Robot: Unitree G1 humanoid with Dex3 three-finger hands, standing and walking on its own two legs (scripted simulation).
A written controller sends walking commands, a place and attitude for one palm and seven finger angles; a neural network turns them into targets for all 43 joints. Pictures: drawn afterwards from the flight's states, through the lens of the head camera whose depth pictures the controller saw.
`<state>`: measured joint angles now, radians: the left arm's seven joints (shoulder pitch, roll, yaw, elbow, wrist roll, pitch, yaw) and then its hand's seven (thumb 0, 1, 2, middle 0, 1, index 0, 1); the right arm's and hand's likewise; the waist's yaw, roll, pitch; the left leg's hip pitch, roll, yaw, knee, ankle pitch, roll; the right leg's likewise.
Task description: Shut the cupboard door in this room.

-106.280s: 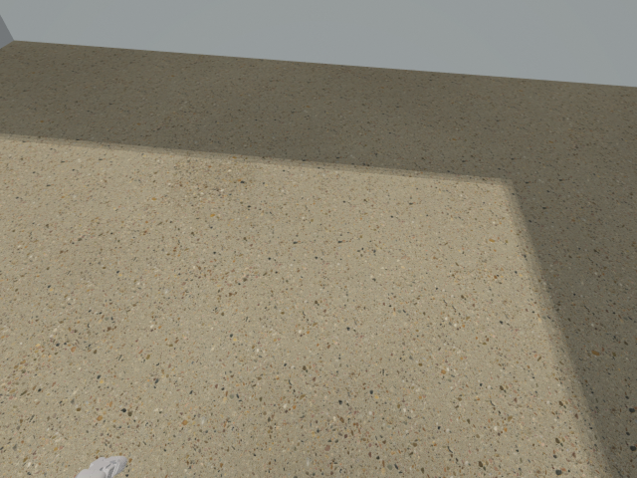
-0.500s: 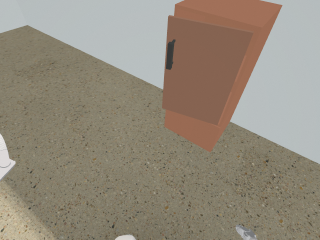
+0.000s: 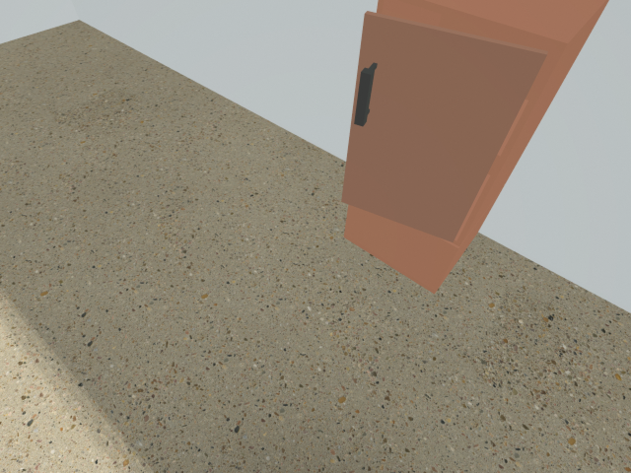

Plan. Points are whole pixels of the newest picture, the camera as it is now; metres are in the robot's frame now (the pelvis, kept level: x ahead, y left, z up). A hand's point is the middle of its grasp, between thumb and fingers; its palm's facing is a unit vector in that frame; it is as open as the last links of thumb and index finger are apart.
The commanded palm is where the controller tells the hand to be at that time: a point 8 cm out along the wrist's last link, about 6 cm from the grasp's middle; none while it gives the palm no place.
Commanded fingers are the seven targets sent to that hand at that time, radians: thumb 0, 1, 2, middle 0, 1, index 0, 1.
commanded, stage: let the arm hang, fingers relaxed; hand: left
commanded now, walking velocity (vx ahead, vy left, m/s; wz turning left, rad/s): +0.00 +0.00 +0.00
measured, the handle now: (367, 94) +0.95 -0.08 -0.03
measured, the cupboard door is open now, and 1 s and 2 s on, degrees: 13 13 13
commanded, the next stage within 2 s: look to check the result in 0.66 s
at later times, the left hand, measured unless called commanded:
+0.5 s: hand out of the picture +0.00 +0.16 -0.17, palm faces +0.00 -0.99 -0.15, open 7.4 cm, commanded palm none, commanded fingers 0.00 0.90 0.90 -0.20 -0.30 -0.20 -0.30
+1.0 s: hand out of the picture +0.00 +0.18 -0.17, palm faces -0.01 -0.98 -0.18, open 7.4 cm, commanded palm none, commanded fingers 0.00 0.90 0.90 -0.20 -0.30 -0.20 -0.30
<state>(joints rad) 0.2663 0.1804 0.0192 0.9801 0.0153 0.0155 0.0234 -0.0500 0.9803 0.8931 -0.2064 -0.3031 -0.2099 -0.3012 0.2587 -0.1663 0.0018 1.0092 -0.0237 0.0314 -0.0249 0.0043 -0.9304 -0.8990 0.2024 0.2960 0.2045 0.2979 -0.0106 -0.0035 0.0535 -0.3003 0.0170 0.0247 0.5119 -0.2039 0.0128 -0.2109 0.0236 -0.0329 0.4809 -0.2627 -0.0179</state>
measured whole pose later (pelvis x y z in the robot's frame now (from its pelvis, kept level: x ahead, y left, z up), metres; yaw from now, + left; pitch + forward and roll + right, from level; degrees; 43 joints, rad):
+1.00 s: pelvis +0.02 +0.02 +0.01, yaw -2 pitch -2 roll +0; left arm 0.32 0.14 0.01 1.16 0.02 -0.01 0.04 0.00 0.90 0.89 -0.20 -0.30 -0.20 -0.30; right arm 0.30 -0.13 0.00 1.14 -0.01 0.00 -0.04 0.00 -0.91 -0.90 0.20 0.30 0.20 0.30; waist -0.01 0.00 0.04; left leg -0.17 -0.01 0.08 0.39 -0.19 0.04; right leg -0.11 -0.01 0.02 0.39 -0.25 0.01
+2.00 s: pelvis +0.12 +0.03 +0.00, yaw +0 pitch -2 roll +0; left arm 0.25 0.14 0.07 1.04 0.03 0.05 0.01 0.01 0.91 0.89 -0.20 -0.30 -0.20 -0.30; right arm 0.26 -0.13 -0.01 1.07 -0.03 0.02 -0.05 0.00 -0.92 -0.90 0.20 0.30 0.21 0.30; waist 0.01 0.01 0.11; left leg -0.11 0.03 0.18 0.52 -0.38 0.04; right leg -0.34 -0.02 -0.04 0.68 -0.29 0.00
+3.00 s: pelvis +0.21 +0.03 +0.00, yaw -22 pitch +0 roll +0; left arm 0.24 0.19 0.06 1.02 0.03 0.04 -0.02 0.01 0.91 0.89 -0.20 -0.30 -0.21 -0.30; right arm 0.36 -0.17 -0.02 1.01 -0.04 -0.02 -0.02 0.00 -0.91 -0.90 0.20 0.30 0.20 0.30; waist -0.04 -0.03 0.03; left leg -0.24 0.05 0.10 0.56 -0.32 0.00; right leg -0.36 0.01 0.00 0.89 -0.45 -0.04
